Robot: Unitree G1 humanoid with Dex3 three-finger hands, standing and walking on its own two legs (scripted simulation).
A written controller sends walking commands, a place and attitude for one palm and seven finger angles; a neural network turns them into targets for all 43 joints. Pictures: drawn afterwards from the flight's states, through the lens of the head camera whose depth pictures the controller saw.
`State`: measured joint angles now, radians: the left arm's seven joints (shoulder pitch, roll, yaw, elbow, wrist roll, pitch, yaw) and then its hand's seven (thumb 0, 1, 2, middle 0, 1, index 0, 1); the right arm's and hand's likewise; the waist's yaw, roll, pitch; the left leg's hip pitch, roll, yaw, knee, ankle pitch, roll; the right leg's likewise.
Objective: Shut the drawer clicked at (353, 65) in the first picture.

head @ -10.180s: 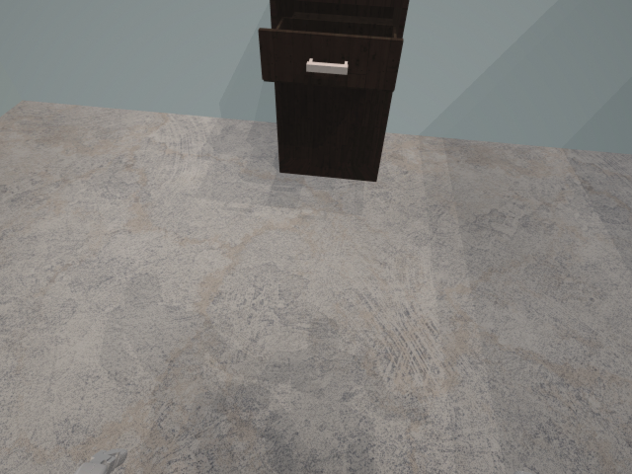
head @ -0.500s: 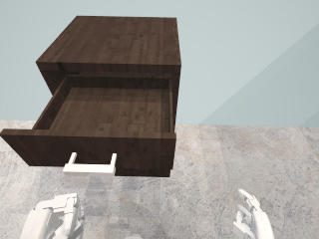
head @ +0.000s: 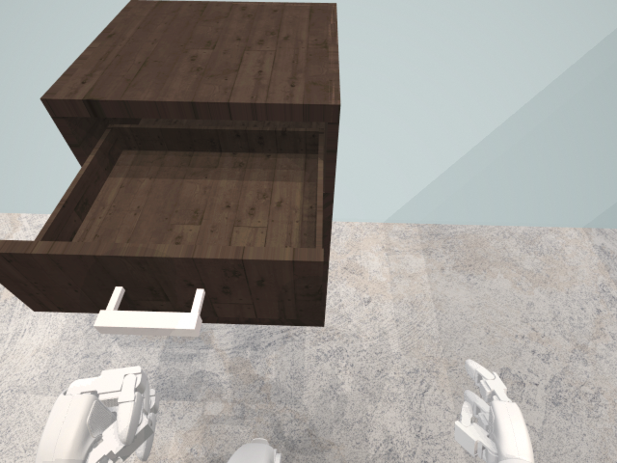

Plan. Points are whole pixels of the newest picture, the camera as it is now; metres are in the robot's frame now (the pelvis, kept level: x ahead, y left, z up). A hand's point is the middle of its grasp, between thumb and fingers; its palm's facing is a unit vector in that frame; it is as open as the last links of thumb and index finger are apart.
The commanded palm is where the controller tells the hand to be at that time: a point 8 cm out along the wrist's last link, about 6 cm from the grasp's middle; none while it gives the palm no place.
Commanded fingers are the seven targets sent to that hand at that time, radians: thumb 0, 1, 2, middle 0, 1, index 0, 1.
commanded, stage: bring the fist close to the handle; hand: left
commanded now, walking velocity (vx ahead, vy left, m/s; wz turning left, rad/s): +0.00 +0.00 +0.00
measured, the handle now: (154, 309) +0.31 +0.24 +0.02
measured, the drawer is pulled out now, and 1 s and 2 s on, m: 0.29 0.29 0.22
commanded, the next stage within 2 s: push the drawer shut in 0.96 s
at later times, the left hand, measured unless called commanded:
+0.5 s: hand (171, 400) +0.19 +0.18 +0.02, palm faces +0.04 -1.00 -0.04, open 3.3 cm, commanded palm +0.17 +0.23 +0.02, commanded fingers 0.00 0.90 0.90 -1.40 -1.60 -1.40 -1.60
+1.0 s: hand (178, 391) +0.20 +0.18 +0.01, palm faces +0.04 -1.00 -0.04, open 3.3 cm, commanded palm +0.18 +0.23 +0.02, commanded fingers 0.00 0.90 0.90 -1.40 -1.60 -1.40 -1.60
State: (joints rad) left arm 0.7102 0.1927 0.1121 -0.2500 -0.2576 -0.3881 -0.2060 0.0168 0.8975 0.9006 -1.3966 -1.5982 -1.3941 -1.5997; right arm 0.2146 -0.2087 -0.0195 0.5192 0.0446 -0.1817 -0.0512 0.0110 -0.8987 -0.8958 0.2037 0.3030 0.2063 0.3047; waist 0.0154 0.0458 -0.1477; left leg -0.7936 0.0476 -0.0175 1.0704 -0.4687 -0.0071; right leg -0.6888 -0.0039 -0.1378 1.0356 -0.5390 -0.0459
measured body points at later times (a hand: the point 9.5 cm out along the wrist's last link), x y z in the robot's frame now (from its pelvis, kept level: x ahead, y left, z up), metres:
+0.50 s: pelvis -0.01 +0.01 -0.03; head +0.05 +0.01 +0.42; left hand +0.18 +0.23 +0.03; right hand +0.18 -0.23 -0.10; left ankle +0.03 +0.12 -0.67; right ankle -0.01 -0.09 -0.67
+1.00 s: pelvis +0.00 +0.02 -0.03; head +0.07 +0.03 +0.41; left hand +0.20 +0.23 +0.02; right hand +0.18 -0.22 -0.11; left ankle +0.03 +0.12 -0.67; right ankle -0.01 -0.09 -0.67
